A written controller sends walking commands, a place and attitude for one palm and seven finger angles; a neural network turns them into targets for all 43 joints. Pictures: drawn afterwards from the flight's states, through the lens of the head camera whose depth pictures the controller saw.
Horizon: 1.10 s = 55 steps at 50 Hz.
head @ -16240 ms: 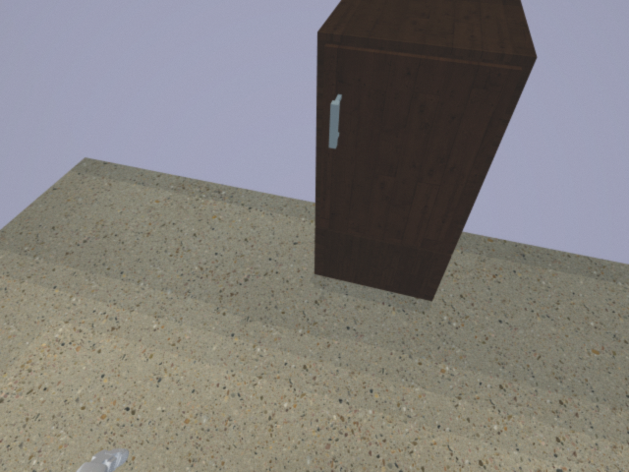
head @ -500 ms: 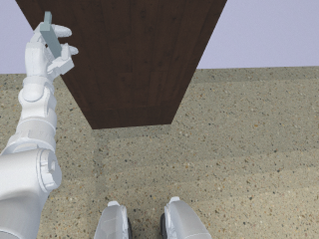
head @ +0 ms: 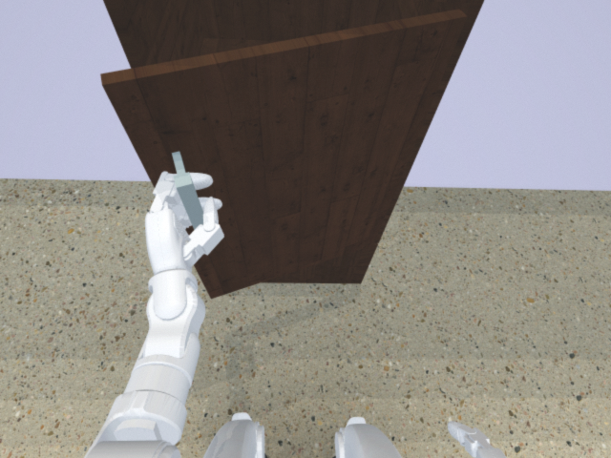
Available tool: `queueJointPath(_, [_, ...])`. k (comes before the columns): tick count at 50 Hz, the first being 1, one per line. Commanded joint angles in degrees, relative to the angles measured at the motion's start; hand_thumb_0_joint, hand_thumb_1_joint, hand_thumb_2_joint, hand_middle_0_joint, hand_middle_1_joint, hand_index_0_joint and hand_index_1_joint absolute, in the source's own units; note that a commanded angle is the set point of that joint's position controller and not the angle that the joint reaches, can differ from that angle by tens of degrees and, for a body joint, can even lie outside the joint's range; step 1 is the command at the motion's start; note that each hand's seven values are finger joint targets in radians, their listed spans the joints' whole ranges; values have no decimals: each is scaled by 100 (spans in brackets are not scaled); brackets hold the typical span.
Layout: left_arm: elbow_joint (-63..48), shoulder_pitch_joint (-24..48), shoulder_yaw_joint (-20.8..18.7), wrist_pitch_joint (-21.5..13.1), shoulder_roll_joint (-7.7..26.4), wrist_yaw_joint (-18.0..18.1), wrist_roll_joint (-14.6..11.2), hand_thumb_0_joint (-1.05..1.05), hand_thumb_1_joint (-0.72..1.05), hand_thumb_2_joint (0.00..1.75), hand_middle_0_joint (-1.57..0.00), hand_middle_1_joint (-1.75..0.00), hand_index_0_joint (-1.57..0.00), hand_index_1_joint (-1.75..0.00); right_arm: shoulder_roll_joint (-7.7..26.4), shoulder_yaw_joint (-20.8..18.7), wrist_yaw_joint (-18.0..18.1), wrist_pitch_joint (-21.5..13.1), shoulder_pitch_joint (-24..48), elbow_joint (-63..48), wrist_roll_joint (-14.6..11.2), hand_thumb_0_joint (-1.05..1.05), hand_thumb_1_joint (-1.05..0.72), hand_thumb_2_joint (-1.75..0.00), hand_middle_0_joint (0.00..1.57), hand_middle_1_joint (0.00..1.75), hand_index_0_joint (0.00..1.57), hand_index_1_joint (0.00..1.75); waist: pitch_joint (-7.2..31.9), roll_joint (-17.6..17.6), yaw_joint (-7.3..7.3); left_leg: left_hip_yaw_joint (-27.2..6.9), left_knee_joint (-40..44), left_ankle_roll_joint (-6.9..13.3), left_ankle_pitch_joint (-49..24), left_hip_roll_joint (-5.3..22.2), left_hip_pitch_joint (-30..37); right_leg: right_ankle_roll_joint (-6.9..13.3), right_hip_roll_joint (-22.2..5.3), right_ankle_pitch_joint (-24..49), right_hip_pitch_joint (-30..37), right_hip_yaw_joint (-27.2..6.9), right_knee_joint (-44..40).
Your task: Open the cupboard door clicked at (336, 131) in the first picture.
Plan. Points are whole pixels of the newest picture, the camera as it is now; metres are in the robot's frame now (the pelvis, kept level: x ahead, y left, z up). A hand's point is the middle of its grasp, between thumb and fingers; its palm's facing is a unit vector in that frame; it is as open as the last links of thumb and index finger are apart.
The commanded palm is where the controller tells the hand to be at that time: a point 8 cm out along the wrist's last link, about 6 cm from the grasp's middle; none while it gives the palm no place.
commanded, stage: pull the door open along its arc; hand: left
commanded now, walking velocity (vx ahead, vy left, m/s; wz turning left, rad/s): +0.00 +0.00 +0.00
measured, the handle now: (190, 197) +0.45 +0.16 +0.04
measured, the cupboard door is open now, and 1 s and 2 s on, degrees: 20 40 44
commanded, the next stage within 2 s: open thumb and fingers to let go in 0.46 s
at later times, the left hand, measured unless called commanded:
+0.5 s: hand (273, 298) +0.30 +0.04 +0.04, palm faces +0.37 -0.93 +0.00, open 5.6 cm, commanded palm +0.25 +0.08 +0.03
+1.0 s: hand (274, 302) +0.30 +0.04 +0.04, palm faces +0.37 -0.93 -0.01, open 11.0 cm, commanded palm +0.25 +0.08 +0.03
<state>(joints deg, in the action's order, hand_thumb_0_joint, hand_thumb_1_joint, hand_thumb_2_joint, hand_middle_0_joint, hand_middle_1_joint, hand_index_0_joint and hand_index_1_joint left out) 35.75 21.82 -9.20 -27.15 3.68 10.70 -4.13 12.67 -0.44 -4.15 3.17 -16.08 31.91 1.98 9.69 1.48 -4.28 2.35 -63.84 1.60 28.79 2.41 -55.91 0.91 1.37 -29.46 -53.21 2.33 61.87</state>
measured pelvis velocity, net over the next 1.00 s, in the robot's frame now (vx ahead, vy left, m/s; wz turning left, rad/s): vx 0.00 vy -0.04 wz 0.07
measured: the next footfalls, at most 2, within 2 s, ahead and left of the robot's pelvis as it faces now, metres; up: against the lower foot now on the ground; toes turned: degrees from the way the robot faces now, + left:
none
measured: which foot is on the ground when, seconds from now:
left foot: down 0.00-1.00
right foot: down 0.00-1.00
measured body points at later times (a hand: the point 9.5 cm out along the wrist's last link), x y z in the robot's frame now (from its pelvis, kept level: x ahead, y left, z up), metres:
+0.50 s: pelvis -0.01 -0.04 +0.00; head +0.06 -0.04 +0.45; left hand +0.28 +0.09 +0.04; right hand +0.15 -0.25 -0.11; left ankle +0.01 +0.10 -0.66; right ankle +0.00 -0.11 -0.66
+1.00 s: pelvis +0.00 -0.04 +0.00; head +0.07 -0.05 +0.45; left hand +0.27 +0.09 +0.04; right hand +0.18 -0.24 -0.11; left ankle +0.01 +0.10 -0.66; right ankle +0.00 -0.11 -0.66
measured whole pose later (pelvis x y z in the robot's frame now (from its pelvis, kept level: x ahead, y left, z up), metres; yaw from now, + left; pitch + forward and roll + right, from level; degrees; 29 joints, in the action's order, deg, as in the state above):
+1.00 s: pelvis +0.00 -0.04 +0.00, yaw +4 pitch +17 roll +1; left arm 17.7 -1.6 11.6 -22.9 -6.3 30.7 5.6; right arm 9.9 -0.6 -1.5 -0.9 -10.5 34.0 4.5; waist 9.5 1.5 -0.1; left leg -0.9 -61.8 -1.7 27.4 0.9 -50.9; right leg 4.2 0.1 -31.5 -48.3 5.6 63.1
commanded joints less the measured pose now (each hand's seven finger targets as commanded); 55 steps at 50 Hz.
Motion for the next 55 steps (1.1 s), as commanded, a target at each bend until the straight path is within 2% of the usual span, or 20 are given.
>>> queueJointPath(1, [-1537,999,167,-441,347,997,463,0,90,90,-40,-135,-40,-135,665,-288,-14,-129,-351,-442,153,0,-90,-90,20,30,20,30,2177,74,186,-249,613,-155,-2296,-168,1714,48,88,2409,1039,90,-482])
queueJointPath(2, [-1570,799,257,-409,148,1188,473,0,90,90,-40,-135,-40,-135,635,-285,-16,-138,-270,-487,166,0,-90,-90,20,30,20,30,2142,9,233,-229,647,-155,-2214,-190,1667,59,84,2383,1151,95,-529])
queueJointPath(3, [-1610,702,428,-373,-12,1323,512,0,90,90,-40,-135,-40,-135,638,-288,-3,-158,-225,-505,172,0,-90,-90,20,30,20,30,2155,-262,176,-277,661,-140,-2162,-177,1660,56,100,2355,1204,107,-568])
queueJointPath(8, [-1781,632,883,-275,-458,1777,670,0,90,90,-40,-135,-40,-135,560,-282,88,-238,72,-472,192,0,-90,-90,20,30,20,30,1949,-563,132,-256,752,-94,-1588,-233,1482,29,45,2026,1399,36,-786])
queueJointPath(10, [-1821,409,1168,-244,-735,1959,774,0,90,90,-40,-135,-40,-135,497,-267,88,-272,226,-455,202,0,-90,-90,20,30,20,30,1890,-406,159,-223,766,-92,-1462,-249,1500,33,12,1888,1352,11,-845])
queueJointPath(12, [-1915,224,1365,-227,-958,2131,868,0,90,90,-40,-135,-40,-135,452,-263,83,-318,305,-437,232,0,-90,-90,20,30,20,30,1838,-455,186,-226,778,-91,-1413,-261,1489,46,-6,1798,1381,11,-882])
queueJointPath(13, [-1893,86,1480,-198,-1001,2175,948,0,90,90,-40,-135,-40,-135,441,-266,90,-339,324,-445,245,0,-90,-90,20,30,20,30,1771,-595,134,-227,764,-75,-1403,-250,1456,44,-5,1825,1393,-19,-934])
queueJointPath(15, [-2082,-47,1741,-190,-1155,2195,1077,0,90,90,-40,-135,-40,-135,390,-253,89,-375,416,-443,258,0,-90,-90,20,30,20,30,1751,-392,166,-211,780,-82,-1362,-269,1497,66,-49,1800,1408,-41,-952])
queueJointPath(19, [-2367,-673,2176,-134,-1430,2127,1214,0,90,90,-40,-135,-40,-135,321,-243,104,-486,545,-499,270,0,-90,-90,20,30,20,30,1683,-536,175,-194,767,-70,-1357,-270,1511,69,-99,1895,1501,-98,-1032])
queueJointPath(24, [-2855,-1564,2382,-46,-1509,2070,1223,0,90,90,-40,-135,-40,-135,235,-181,147,-623,752,-637,241,0,-90,-90,20,30,20,30,1569,-545,321,-210,782,-76,-1248,-314,1440,50,-203,1871,1693,-265,-1153])
queueJointPath(27, [-2898,-1201,2314,-12,-1403,2144,1210,0,90,90,-40,-135,-40,-135,230,-138,214,-683,802,-572,252,0,-90,-90,20,30,20,30,1281,-632,208,-260,679,-87,-1027,-335,1266,-15,-291,1650,1523,-413,-1258])
queueJointPath(28, [-2790,-713,2192,-10,-1268,2208,1213,0,90,90,-40,-135,-40,-135,239,-121,263,-686,789,-490,256,0,-90,-90,20,30,20,30,1057,-841,94,-305,632,-76,-898,-329,1145,-23,-300,1371,1392,-439,-1315])
queueJointPath(31, [-2662,-728,2010,-80,-1212,2266,1134,0,69,81,-38,-133,-38,-133,186,-113,333,-718,949,-450,268,0,-90,-90,20,30,20,30,1164,-813,183,-324,528,-102,-756,-367,997,-63,-398,1118,1452,-684,-1391])
queueJointPath(33, [-2682,-835,1928,-83,-1152,2256,1120,0,55,75,-38,-131,-38,-131,186,-135,346,-733,909,-456,280,0,-90,-90,20,30,20,30,1415,-802,252,-321,508,-105,-896,-371,1011,-71,-412,1441,1635,-714,-1320])
queueJointPath(34, [-2736,-943,1971,-74,-1203,2235,1125,0,48,72,-37,-130,-37,-130,171,-140,341,-724,913,-470,286,0,-90,-90,20,30,20,30,1567,-638,298,-293,500,-112,-1016,-376,1056,-69,-416,1724,1717,-697,-1236])
queueJointPath(40, [-2775,-1011,2119,23,-1298,2067,1111,0,6,54,-34,-126,-34,-126,208,-171,330,-652,784,-480,268,0,-90,-90,20,30,20,30,1706,-853,199,-304,484,-102,-1253,-358,1113,-127,-431,2442,1867,-608,-1118])
queueJointPath(44, [-2840,-1433,2062,77,-1263,2008,1043,0,-22,42,-32,-123,-32,-123,209,-168,327,-623,750,-555,257,0,-90,-90,20,30,20,30,1695,-851,317,-303,552,-120,-1395,-363,1145,-105,-406,2714,1991,-512,-1062])
queueJointPath(48, [-3062,-1525,2248,85,-1424,2010,1085,0,-50,30,-30,-120,-30,-120,213,-173,302,-636,719,-585,241,0,-90,-90,20,30,20,30,1684,-659,299,-300,588,-111,-1564,-347,1360,-42,-322,2740,1827,-331,-974])
queueJointPath(50, [-3202,-1555,2329,59,-1493,2036,1106,0,-50,30,-30,-120,-30,-120,215,-175,282,-673,718,-607,251,0,-90,-90,20,30,20,30,1710,-624,273,-298,580,-107,-1564,-337,1420,-32,-293,2660,1726,-259,-928])
queueJointPath(55, [-3152,-1557,2398,72,-1525,2079,1168,0,-50,30,-26,-95,-26,-95,236,-163,273,-730,751,-626,243,0,-90,-90,20,30,20,30,1463,-650,247,-329,596,-103,-1391,-321,1364,16,-236,2132,1473,-176,-939])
